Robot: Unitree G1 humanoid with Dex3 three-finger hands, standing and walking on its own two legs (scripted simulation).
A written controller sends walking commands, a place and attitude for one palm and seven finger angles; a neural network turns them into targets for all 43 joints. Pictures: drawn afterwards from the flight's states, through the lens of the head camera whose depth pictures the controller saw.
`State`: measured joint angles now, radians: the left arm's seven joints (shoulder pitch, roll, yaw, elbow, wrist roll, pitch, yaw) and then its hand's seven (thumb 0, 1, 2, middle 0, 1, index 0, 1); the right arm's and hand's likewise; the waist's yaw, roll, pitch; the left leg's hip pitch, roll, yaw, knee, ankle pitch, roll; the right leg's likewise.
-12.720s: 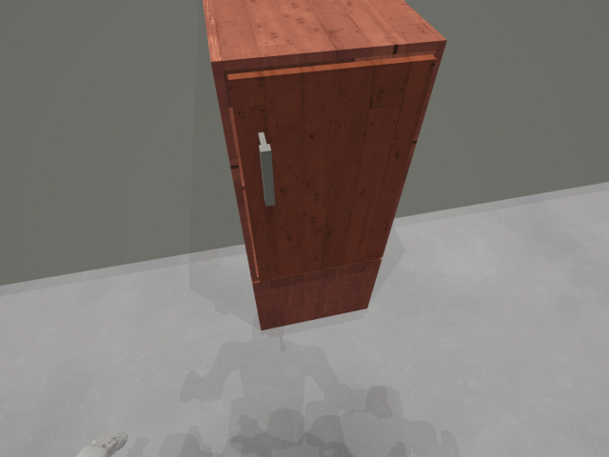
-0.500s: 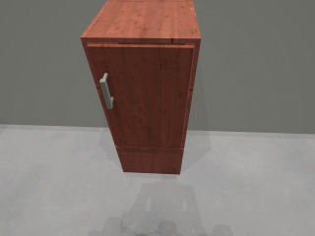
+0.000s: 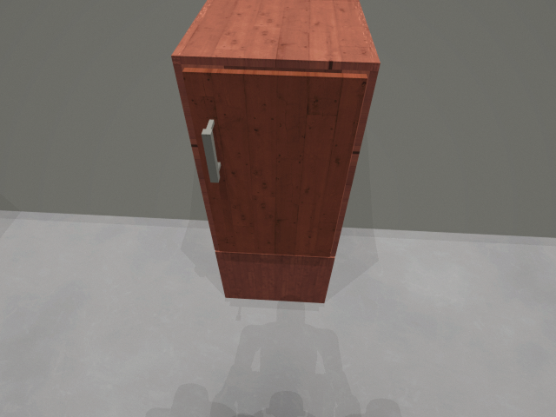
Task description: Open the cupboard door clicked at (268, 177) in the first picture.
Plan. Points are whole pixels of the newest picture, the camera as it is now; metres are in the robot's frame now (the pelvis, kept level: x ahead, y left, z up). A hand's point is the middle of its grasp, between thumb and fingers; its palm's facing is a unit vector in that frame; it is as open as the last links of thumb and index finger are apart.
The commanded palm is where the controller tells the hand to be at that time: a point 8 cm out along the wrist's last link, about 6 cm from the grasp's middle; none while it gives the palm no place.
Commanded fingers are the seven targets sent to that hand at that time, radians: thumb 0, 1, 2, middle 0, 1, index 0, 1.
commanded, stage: look again from close up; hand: left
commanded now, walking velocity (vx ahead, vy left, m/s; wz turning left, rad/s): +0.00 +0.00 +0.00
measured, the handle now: (213, 151) +0.64 +0.19 +0.01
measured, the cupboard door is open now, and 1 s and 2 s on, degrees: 0 0 0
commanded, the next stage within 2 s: shuffle to correct the standing spot in 0.22 s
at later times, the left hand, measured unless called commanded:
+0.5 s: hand out of the picture +0.02 +0.17 -0.18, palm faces +0.00 -0.98 -0.18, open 7.3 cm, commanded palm none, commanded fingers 0.00 0.90 0.90 -0.20 -0.30 -0.20 -0.30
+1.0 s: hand out of the picture +0.11 +0.19 -0.18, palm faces +0.03 -0.98 -0.19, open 7.4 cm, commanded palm none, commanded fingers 0.00 0.90 0.90 -0.20 -0.30 -0.20 -0.30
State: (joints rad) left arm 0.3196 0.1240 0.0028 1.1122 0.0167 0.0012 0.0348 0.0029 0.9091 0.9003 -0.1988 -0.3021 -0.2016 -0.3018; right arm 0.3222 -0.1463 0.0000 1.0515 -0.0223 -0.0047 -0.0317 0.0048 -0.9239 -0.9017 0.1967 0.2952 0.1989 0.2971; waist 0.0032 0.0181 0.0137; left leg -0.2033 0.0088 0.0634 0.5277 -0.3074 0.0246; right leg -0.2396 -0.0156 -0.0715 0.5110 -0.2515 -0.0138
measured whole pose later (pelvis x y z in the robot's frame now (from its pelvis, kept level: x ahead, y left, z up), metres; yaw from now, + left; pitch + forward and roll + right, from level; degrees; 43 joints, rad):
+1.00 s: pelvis +0.12 +0.02 +0.00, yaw -1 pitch +1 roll +0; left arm 0.29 0.16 0.02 1.09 0.01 0.02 0.05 0.00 0.91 0.90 -0.20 -0.30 -0.20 -0.30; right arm 0.15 -0.15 0.00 1.01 -0.01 -0.04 -0.06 0.00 -0.93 -0.90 0.20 0.30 0.20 0.30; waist 0.02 -0.02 0.07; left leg -0.27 0.01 0.11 0.53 -0.28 0.05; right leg -0.32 -0.05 -0.04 0.84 -0.52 0.01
